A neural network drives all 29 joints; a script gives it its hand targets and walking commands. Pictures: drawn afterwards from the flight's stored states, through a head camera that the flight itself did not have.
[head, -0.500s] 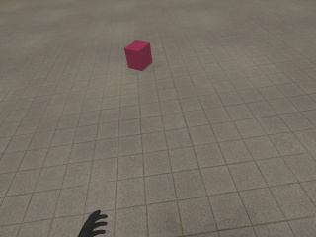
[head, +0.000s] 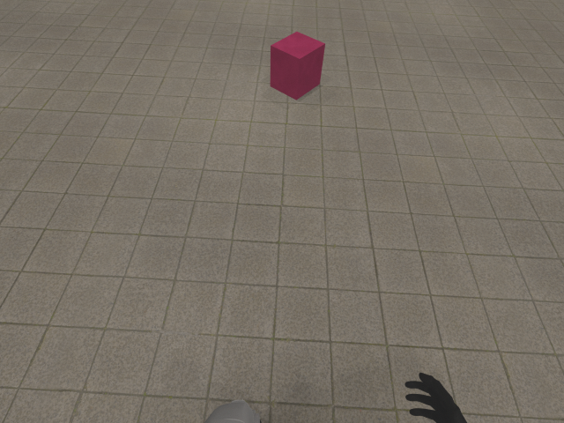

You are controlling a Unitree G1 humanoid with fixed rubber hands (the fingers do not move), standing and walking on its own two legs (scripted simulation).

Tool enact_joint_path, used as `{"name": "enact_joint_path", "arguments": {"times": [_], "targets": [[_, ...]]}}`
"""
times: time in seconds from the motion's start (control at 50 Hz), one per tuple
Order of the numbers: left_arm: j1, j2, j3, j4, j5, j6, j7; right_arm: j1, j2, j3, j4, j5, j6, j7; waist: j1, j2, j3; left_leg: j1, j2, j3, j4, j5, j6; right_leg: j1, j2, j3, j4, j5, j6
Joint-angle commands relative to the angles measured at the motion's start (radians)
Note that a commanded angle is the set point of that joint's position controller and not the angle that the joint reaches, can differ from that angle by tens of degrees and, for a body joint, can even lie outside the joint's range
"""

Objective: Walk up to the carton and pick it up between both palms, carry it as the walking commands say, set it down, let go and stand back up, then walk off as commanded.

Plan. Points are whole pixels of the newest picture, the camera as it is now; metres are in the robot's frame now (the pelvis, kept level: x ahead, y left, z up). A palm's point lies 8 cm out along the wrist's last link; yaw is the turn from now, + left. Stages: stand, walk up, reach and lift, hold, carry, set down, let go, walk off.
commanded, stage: walk up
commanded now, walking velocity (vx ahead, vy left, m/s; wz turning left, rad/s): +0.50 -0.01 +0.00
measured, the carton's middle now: (296, 65) +2.05 +0.10 -0.62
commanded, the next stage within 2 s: none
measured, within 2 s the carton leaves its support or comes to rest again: neither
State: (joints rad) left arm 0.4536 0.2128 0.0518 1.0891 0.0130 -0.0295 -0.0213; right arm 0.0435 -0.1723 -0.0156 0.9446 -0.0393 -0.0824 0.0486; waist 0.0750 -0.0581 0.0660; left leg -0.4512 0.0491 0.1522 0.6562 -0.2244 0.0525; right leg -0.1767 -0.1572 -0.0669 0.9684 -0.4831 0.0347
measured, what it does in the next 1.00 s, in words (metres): walks ahead: right foot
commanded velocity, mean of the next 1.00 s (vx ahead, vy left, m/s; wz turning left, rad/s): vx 0.50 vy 0.00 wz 0.00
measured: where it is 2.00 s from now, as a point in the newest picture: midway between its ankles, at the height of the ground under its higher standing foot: (299, 210)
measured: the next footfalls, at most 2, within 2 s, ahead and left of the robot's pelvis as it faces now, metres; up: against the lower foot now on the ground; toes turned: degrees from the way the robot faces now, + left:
right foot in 0.52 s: +0.43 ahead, -0.13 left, +0.00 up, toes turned -9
left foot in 1.10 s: +0.69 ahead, +0.16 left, +0.00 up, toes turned +10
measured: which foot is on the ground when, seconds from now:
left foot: down 0.00-0.56, up 0.58-1.00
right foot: up 0.00-0.50, down 0.52-1.00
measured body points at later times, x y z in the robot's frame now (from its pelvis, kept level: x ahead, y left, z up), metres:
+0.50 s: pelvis +0.26 -0.01 +0.01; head +0.27 +0.00 +0.46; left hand +0.39 +0.19 -0.14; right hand +0.12 -0.22 -0.13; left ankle +0.08 +0.09 -0.72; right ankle +0.39 -0.13 -0.71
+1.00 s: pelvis +0.51 -0.01 +0.02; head +0.51 -0.02 +0.47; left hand +0.37 +0.20 -0.12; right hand +0.68 -0.22 -0.11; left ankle +0.64 +0.16 -0.68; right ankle +0.39 -0.13 -0.72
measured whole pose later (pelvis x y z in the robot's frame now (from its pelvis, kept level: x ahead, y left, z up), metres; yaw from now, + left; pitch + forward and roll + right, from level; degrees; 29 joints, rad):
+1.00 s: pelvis +0.51 -0.01 +0.02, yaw +1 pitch -1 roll +1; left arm 0.52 0.17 0.05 1.13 0.02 -0.06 -0.01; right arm 0.06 -0.19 -0.02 0.96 -0.01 0.01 0.07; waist 0.13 -0.01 0.03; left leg -0.52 0.14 0.10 0.68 -0.10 -0.06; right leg 0.07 -0.07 -0.16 0.32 -0.36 0.02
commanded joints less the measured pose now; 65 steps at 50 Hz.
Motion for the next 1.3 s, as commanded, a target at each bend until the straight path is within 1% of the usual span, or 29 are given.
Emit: {"name": "enact_joint_path", "arguments": {"times": [0.0, 0.06, 0.2, 0.22, 0.3, 0.38, 0.42, 0.44, 0.46, 0.48, 0.5, 0.52, 0.58, 0.64, 0.74, 0.82, 0.86, 0.92, 0.96, 0.98, 1.0, 1.02, 1.04, 1.06, 1.08, 1.12, 1.16, 1.2, 1.28], "targets": [[-0.016, 0.036, -0.006, -0.077, 0.006, -0.021, -0.002, 0.301, -0.191, -0.048, 0.081, 0.018, -0.02, -0.053, -0.118, 0.164, -0.172, 0.501, 0.304, -0.332, -0.37, 0.345, 0.019, -0.426, 0.0, 0.064, 0.262, 0.187, -0.031], [-0.053, 0.016, -0.004, -0.083, -0.001, 0.005, 0.002, 0.298, -0.164, -0.034, 0.095, 0.023, -0.028, -0.052, -0.083, 0.131, -0.096, 0.418, 0.315, -0.34, -0.393, 0.548, 0.015, -0.395, 0.011, 0.063, 0.204, 0.222, -0.001], [-0.283, 0.04, 0.005, -0.144, 0.003, 0.044, -0.034, 0.335, -0.133, -0.02, 0.117, 0.03, -0.021, -0.051, -0.087, 0.211, 0.134, 0.315, 0.254, -0.217, -0.557, 0.192, -0.006, -0.491, 0.013, 0.005, -0.001, 0.432, 0.021], [-0.318, 0.038, 0.002, -0.152, 0.0, 0.044, -0.034, 0.351, -0.129, -0.015, 0.126, 0.031, -0.02, -0.051, -0.094, 0.18, 0.148, 0.312, 0.262, -0.221, -0.573, 0.157, -0.001, -0.489, 0.013, 0.001, -0.048, 0.448, 0.023], [-0.442, 0.024, -0.006, -0.19, -0.004, 0.03, -0.039, 0.423, -0.149, -0.016, 0.141, 0.026, -0.019, -0.058, -0.134, 0.156, 0.155, 0.362, 0.272, -0.211, -0.58, 0.211, 0.016, -0.444, 0.029, -0.029, -0.236, 0.461, 0.018], [-0.467, 0.035, -0.006, -0.199, 0.005, 0.011, -0.033, 0.455, -0.198, -0.037, 0.148, 0.022, -0.009, -0.066, -0.145, 0.163, 0.072, 0.509, 0.249, -0.126, -0.466, 0.496, 0.009, -0.37, 0.087, -0.095, -0.391, 0.376, -0.009], [-0.401, 0.049, -0.002, -0.185, 0.011, 0.0, -0.017, 0.468, -0.215, -0.046, 0.165, 0.019, -0.003, -0.071, -0.123, 0.161, -0.01, 0.564, 0.254, -0.092, -0.321, 0.725, 0.007, -0.258, 0.126, -0.123, -0.431, 0.283, -0.028], [-0.299, 0.052, -0.001, -0.156, 0.012, -0.009, -0.007, 0.452, -0.23, -0.052, 0.164, 0.021, -0.002, -0.072, -0.074, 0.138, -0.072, 0.548, 0.226, -0.057, -0.176, 0.79, -0.002, -0.134, 0.15, -0.139, -0.502, 0.283, -0.037], [-0.13, 0.106, 0.016, -0.11, 0.02, -0.023, 0.004, 0.447, -0.224, -0.051, 0.153, 0.024, -0.005, -0.072, -0.011, 0.134, -0.178, 0.409, 0.168, -0.02, 0.035, 0.686, -0.029, 0.128, 0.126, -0.112, -0.517, 0.293, -0.066], [0.034, 0.228, 0.054, -0.084, 0.03, -0.048, 0.012, 0.475, -0.154, -0.027, 0.129, 0.032, -0.005, -0.069, 0.048, -0.097, -0.317, 0.071, 0.03, 0.003, 0.417, 0.067, -0.043, 0.437, -0.162, 0.297, -0.547, 0.369, -0.152], [0.141, 0.309, 0.065, -0.064, 0.032, -0.048, 0.017, 0.467, -0.096, -0.021, 0.095, 0.045, -0.006, -0.062, 0.047, -0.208, -0.346, -0.158, -0.064, -0.117, 0.645, -0.32, -0.05, 0.577, -0.345, 0.68, -0.648, 0.516, -0.228], [0.102, 0.268, 0.058, -0.047, 0.025, -0.051, 0.023, 0.384, -0.114, -0.028, 0.106, 0.041, -0.005, -0.058, 0.032, -0.065, -0.285, -0.187, 0.012, -0.207, 0.71, -0.262, -0.047, 0.505, -0.329, 0.61, -0.65, 0.532, -0.247], [-0.076, 0.102, 0.023, -0.063, 0.021, -0.066, 0.025, 0.314, -0.082, -0.033, 0.104, 0.031, 0.0, -0.051, -0.019, 0.066, -0.136, -0.192, 0.084, -0.211, 0.64, -0.098, -0.033, 0.236, -0.209, 0.289, -0.675, 0.601, -0.204], [-0.031, 0.111, 0.021, -0.047, -0.007, -0.078, 0.033, 0.285, -0.075, -0.052, 0.092, 0.017, 0.037, -0.042, -0.041, 0.098, -0.1, -0.161, 0.108, -0.223, 0.601, -0.008, -0.077, 0.129, -0.246, 0.308, -0.718, 0.614, -0.176], [-0.04, 0.075, 0.01, -0.025, 0.004, -0.081, 0.028, 0.142, -0.031, -0.044, 0.027, 0.014, 0.075, -0.011, -0.055, -0.021, 0.062, -0.141, 0.158, -0.168, 0.365, 0.055, -0.11, -0.071, -0.226, 0.169, -0.833, 0.436, -0.165], [-0.053, 0.103, 0.027, -0.051, 0.01, -0.063, 0.013, 0.036, -0.052, -0.014, -0.026, 0.022, 0.086, 0.023, -0.033, -0.133, 0.139, -0.037, 0.109, -0.088, 0.116, 0.157, -0.108, -0.141, -0.154, 0.076, -0.875, 0.291, -0.093], [-0.012, 0.115, 0.031, -0.037, 0.011, -0.054, 0.011, -0.025, -0.077, -0.015, -0.048, 0.025, 0.081, 0.025, -0.009, -0.124, 0.171, -0.036, 0.083, -0.049, 0.055, 0.166, -0.11, -0.126, -0.16, 0.081, -0.882, 0.274, -0.091], [0.061, 0.136, 0.025, -0.007, 0.003, -0.051, 0.017, -0.101, -0.095, -0.024, -0.056, 0.031, 0.062, 0.016, 0.016, -0.051, 0.186, -0.061, 0.054, -0.003, -0.023, 0.106, -0.114, -0.012, -0.182, 0.115, -0.844, 0.416, -0.112], [0.064, 0.171, 0.029, -0.001, 0.005, -0.047, 0.024, -0.117, -0.093, -0.024, -0.064, 0.028, 0.048, 0.012, 0.013, -0.091, 0.142, -0.035, 0.028, 0.01, -0.085, 0.021, -0.099, 0.065, -0.176, 0.082, -0.779, 0.576, -0.118], [0.049, 0.178, 0.026, -0.003, 0.002, -0.046, 0.024, -0.065, -0.091, -0.02, -0.046, 0.025, 0.04, 0.006, -0.015, -0.121, 0.094, 0.028, -0.011, 0.049, -0.142, -0.023, -0.086, 0.095, -0.162, 0.046, -0.698, 0.694, -0.117], [0.03, 0.174, 0.018, -0.006, -0.004, -0.049, 0.022, 0.078, -0.107, -0.026, 0.0, 0.018, 0.024, -0.003, -0.084, -0.087, -0.014, 0.225, -0.035, 0.056, -0.221, 0.004, -0.069, 0.073, -0.109, -0.022, -0.525, 0.762, -0.1], [0.014, 0.142, 0.008, -0.016, -0.01, -0.055, 0.023, 0.308, -0.177, -0.053, 0.07, 0.002, 0.006, -0.014, -0.192, -0.018, -0.208, 0.561, 0.067, -0.057, -0.213, 0.008, -0.024, -0.072, -0.034, -0.064, -0.239, 0.643, -0.073], [0.063, 0.075, 0.003, -0.035, -0.015, -0.064, 0.022, 0.494, -0.323, -0.097, 0.109, -0.02, -0.007, -0.028, -0.244, 0.261, -0.383, 0.838, 0.413, -0.474, -0.268, 0.161, 0.069, -0.343, 0.089, -0.095, 0.108, 0.057, -0.029], [0.078, 0.082, 0.013, -0.062, -0.017, -0.062, 0.022, 0.509, -0.355, -0.104, 0.112, -0.001, -0.002, -0.036, -0.218, 0.334, -0.408, 0.863, 0.488, -0.669, -0.324, 0.351, 0.131, -0.45, 0.112, 0.033, 0.29, -0.066, -0.025], [0.025, 0.08, 0.016, -0.065, -0.017, -0.058, 0.024, 0.448, -0.308, -0.094, 0.119, 0.002, -0.003, -0.045, -0.2, 0.19, -0.323, 0.796, 0.468, -0.568, -0.314, 0.485, 0.144, -0.488, 0.062, 0.072, 0.345, -0.006, -0.019], [-0.076, 0.038, -0.004, -0.082, -0.011, -0.062, 0.02, 0.34, -0.206, -0.062, 0.118, -0.003, -0.013, -0.05, -0.178, 0.08, -0.255, 0.712, 0.356, -0.382, -0.276, 0.519, 0.114, -0.542, 0.018, 0.082, 0.27, 0.132, -0.03], [-0.066, 0.014, -0.007, -0.05, -0.006, -0.042, 0.016, 0.338, -0.167, -0.046, 0.121, 0.003, -0.019, -0.053, -0.152, 0.068, -0.215, 0.572, 0.361, -0.348, -0.309, 0.536, 0.084, -0.468, 0.011, 0.074, 0.263, 0.149, -0.024], [-0.131, 0.006, -0.008, -0.081, -0.006, -0.027, 0.008, 0.343, -0.153, -0.041, 0.131, 0.004, -0.022, -0.059, -0.138, 0.173, -0.139, 0.517, 0.337, -0.337, -0.348, 0.548, 0.082, -0.461, 0.021, 0.067, 0.213, 0.176, -0.004], [-0.207, 0.002, 0.001, -0.107, 0.007, 0.006, -0.014, 0.309, -0.12, -0.033, 0.13, 0.018, -0.026, -0.058, -0.076, 0.22, 0.068, 0.286, 0.318, -0.231, -0.486, 0.343, 0.058, -0.441, -0.007, 0.033, 0.01, 0.268, 0.022]]}}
